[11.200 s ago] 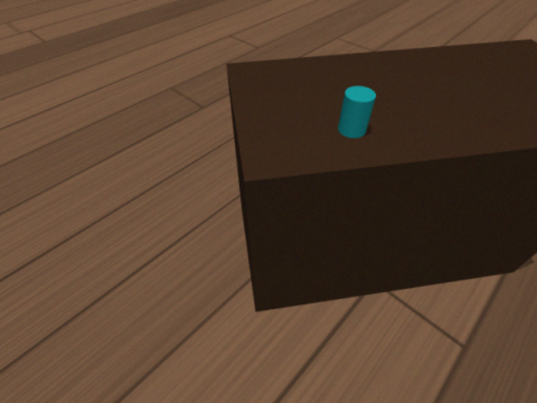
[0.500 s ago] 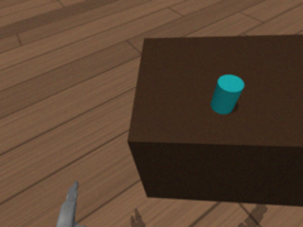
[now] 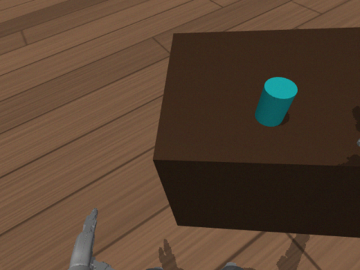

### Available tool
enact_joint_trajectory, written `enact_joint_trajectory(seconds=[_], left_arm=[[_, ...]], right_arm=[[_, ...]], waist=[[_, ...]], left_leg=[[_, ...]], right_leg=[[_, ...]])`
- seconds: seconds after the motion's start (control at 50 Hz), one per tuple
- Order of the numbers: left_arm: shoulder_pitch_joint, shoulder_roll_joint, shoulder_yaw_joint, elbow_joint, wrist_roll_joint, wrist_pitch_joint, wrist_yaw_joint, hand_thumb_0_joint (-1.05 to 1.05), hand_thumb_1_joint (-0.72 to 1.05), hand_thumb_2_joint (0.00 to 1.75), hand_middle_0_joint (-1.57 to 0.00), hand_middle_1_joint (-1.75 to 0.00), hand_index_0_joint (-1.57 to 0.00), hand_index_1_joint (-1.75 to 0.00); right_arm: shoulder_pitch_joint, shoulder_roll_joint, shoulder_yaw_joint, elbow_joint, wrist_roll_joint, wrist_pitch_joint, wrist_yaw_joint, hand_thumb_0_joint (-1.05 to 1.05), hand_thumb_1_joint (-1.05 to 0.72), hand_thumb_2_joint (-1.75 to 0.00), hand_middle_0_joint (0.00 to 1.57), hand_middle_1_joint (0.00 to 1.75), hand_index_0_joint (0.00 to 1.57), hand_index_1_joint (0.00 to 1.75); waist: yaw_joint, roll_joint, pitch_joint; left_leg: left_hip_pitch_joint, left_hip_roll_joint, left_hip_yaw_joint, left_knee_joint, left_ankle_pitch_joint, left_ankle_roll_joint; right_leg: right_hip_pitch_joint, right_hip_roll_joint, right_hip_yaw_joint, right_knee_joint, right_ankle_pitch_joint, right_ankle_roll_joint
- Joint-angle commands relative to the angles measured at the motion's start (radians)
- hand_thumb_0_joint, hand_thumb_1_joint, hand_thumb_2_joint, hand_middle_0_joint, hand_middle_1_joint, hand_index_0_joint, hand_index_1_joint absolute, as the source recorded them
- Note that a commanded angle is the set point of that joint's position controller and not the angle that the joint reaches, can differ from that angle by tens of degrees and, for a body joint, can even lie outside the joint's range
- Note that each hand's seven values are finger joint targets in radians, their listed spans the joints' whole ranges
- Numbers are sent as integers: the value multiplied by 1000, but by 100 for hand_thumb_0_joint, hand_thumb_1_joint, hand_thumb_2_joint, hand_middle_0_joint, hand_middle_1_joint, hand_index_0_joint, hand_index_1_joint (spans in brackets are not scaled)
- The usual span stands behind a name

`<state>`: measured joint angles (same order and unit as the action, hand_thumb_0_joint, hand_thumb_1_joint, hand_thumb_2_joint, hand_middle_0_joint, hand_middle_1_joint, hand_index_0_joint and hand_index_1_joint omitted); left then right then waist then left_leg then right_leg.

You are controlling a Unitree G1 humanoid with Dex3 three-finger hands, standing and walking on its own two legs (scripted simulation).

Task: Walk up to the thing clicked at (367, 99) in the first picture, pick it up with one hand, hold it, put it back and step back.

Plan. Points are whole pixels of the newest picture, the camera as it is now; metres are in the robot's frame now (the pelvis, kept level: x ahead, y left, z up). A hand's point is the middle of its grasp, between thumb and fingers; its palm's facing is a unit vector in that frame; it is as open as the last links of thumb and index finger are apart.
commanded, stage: close in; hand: right
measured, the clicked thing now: (274, 102) +0.50 -0.19 +0.06
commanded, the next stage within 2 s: rest palm in 0.62 s
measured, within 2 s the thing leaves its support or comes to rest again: leaves its support in 1.82 s
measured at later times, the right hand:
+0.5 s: hand (295, 100) +0.48 -0.22 +0.09, palm faces +0.15 +0.99 +0.02, open 17.7 cm
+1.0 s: hand (275, 102) +0.49 -0.18 +0.07, palm faces +0.17 +0.99 +0.01, open 17.2 cm
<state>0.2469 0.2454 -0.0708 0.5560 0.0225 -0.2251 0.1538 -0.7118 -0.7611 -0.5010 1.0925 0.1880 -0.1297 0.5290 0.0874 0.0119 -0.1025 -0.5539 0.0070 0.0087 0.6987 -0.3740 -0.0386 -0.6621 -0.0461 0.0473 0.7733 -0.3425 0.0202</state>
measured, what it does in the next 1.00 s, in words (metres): stands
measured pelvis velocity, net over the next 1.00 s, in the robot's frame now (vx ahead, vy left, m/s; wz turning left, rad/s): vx -0.01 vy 0.00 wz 0.04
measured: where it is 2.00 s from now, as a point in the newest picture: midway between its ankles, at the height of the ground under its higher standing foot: outside the picture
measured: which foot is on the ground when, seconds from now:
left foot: down 0.00-1.00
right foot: down 0.00-1.00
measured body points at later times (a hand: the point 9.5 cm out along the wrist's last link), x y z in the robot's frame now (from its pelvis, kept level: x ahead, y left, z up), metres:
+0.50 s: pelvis -0.01 -0.01 -0.02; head +0.06 -0.03 +0.42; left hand +0.13 +0.26 -0.05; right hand +0.46 -0.28 +0.09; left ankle -0.02 +0.15 -0.71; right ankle +0.02 -0.13 -0.71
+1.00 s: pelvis -0.01 +0.00 -0.02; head +0.07 -0.01 +0.42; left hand +0.12 +0.27 -0.06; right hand +0.47 -0.24 +0.08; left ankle -0.02 +0.15 -0.71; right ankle +0.02 -0.13 -0.71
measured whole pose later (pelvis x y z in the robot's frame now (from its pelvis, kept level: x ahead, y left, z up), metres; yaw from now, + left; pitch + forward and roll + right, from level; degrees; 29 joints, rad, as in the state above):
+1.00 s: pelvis -0.01 +0.00 -0.02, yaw +3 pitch +16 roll +2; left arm 0.35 0.23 0.04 0.22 0.03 -0.06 0.00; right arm -0.81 -0.43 -0.43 1.06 0.05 -0.26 0.05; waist 0.15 -0.02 -0.13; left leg -0.73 -0.01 -0.03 0.88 -0.43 -0.04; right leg -0.81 -0.07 0.02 0.93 -0.40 0.02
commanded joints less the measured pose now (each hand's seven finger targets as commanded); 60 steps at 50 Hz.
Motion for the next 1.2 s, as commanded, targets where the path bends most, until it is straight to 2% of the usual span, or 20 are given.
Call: enact_joint_trajectory(seconds=[0.0,0.16,0.24,0.26,0.34,0.38,0.4,0.42,0.46,0.52,0.56,0.62,0.74,0.84,0.86,0.9,1.0,1.06,1.12,1.18], left_arm=[[-10,163,85,-162,0,-38,6,0,-54,4,-6,-6,-6,-6],[8,156,126,-295,22,7,-38,0,-55,4,-6,-7,-7,-6],[20,166,147,-375,25,40,-67,0,-54,4,-6,-6,-6,-6],[-19,157,147,-411,21,44,-70,0,-55,4,-6,-6,-6,-6],[35,138,153,-373,15,71,-91,0,-54,4,-6,-6,-6,-6],[-7,167,180,-432,16,73,-96,0,-54,4,-5,-6,-6,-6],[2,171,187,-468,14,74,-97,0,-54,4,-6,-6,-6,-5],[75,117,149,-404,15,83,-107,0,-54,4,-5,-6,-6,-6],[129,129,176,-388,4,88,-118,0,-53,3,-6,-6,-6,-6],[87,156,201,-496,1,90,-122,0,-53,3,-6,-6,-6,-5],[159,115,176,-428,4,98,-134,0,-53,3,-5,-6,-6,-5],[108,150,220,-495,3,88,-135,0,-52,3,-5,-6,-6,-5],[20,142,205,-544,0,83,-132,0,-61,9,-5,-4,-3,-7],[114,124,174,-502,2,104,-139,0,-61,10,-5,-4,-3,-6],[148,115,173,-483,2,111,-143,0,-61,9,-5,-4,-3,-6],[132,155,219,-482,0,118,-141,0,-57,6,-5,-5,-5,-6],[72,111,191,-500,5,115,-147,0,-56,6,-5,-5,-4,-6],[46,169,228,-600,5,104,-136,0,-56,6,-5,-5,-4,-6],[179,115,173,-475,9,122,-147,0,-55,6,-4,-5,-4,-5],[118,146,197,-530,4,120,-146,0,-56,6,-4,-5,-4,-5]], right_arm=[[-437,-226,-22,-240,43,-129,-53,0,53,-5,4,5,5,5],[-541,-236,-74,-346,-33,-226,-233,0,54,-4,4,4,4,4],[-396,-104,-49,-242,-54,-210,-301,0,59,-4,3,4,4,4],[-548,-160,-55,-404,-68,-229,-321,0,58,-3,4,4,4,4],[-359,42,27,-136,-84,-194,-352,0,59,-4,3,5,3,5],[-533,-99,-34,-346,-102,-219,-379,0,61,-3,3,5,4,5],[-584,-98,-17,-378,-105,-221,-381,0,59,-3,3,5,4,5],[-517,2,23,-268,-101,-208,-382,0,59,-4,3,4,3,4],[-354,103,54,-108,-95,-184,-383,0,57,-5,3,5,3,5],[-535,-20,13,-294,-109,-206,-400,0,56,-5,3,5,3,5],[-516,57,53,-241,-105,-195,-404,0,56,-4,3,5,3,5],[-567,46,42,-315,-109,-204,-425,0,56,-5,3,5,3,5],[-652,99,99,-337,-123,-203,-464,0,49,-9,3,6,3,6],[-506,67,47,-240,-126,-189,-483,0,49,-6,6,5,6,5],[-496,106,70,-221,-127,-188,-482,0,50,-6,6,5,6,5],[-440,77,34,-187,-128,-188,-486,0,52,0,19,8,18,8],[-554,92,43,-242,-130,-229,-488,0,58,-7,41,23,41,23],[-661,27,36,-339,-142,-252,-491,0,51,-14,47,30,47,30],[-573,58,58,-248,-149,-226,-475,0,45,-21,56,39,56,39],[-662,-9,31,-368,-139,-211,-468,0,42,-23,69,45,69,46]], waist=[[47,-187,-392],[14,-246,-529],[22,-178,-547],[1,-256,-618],[44,-111,-402],[27,-202,-520],[32,-223,-549],[48,-167,-452],[84,-59,-314],[72,-109,-431],[77,-115,-322],[87,-150,-432],[72,-157,-502],[36,-130,-498],[54,-106,-458],[56,-76,-395],[77,-56,-389],[93,-80,-525],[87,-147,-507],[70,-195,-597]], left_leg=[[-46,-34,23,-14,322,34],[-19,-37,11,57,332,41],[8,-46,24,75,397,35],[21,-40,13,80,403,37],[-36,-52,33,69,337,37],[-36,-47,21,82,342,39],[-36,-49,24,79,331,41],[-56,-50,25,74,318,37],[-82,-51,28,63,295,29],[-74,-47,20,69,252,31],[-121,-46,20,72,223,34],[-130,-44,18,88,224,37],[-120,-49,27,94,194,43],[-37,-49,24,89,276,35],[-45,-47,19,89,290,30],[-56,-48,20,89,281,30],[-82,-43,3,105,271,25],[-50,-42,0,107,290,23],[-84,-45,0,113,340,25],[-59,-40,0,113,382,26]], right_leg=[[362,15,-16,-14,383,-23],[309,15,-29,56,381,-11],[290,10,-26,73,456,-11],[326,10,-33,80,472,-10],[209,-1,-23,52,369,-13],[273,-6,-29,61,395,-13],[311,-5,-29,58,379,-12],[263,-2,-31,61,343,-18],[171,1,-34,51,264,-31],[229,0,-36,46,227,-30],[172,6,-40,47,188,-30],[235,3,-36,59,207,-27],[249,1,-24,64,185,-22],[207,14,-40,66,258,-21],[180,14,-45,71,252,-26],[147,15,-46,63,241,-28],[106,11,-47,92,198,-42],[174,11,-45,109,215,-41],[222,14,-49,124,298,-34],[285,10,-48,123,363,-30]])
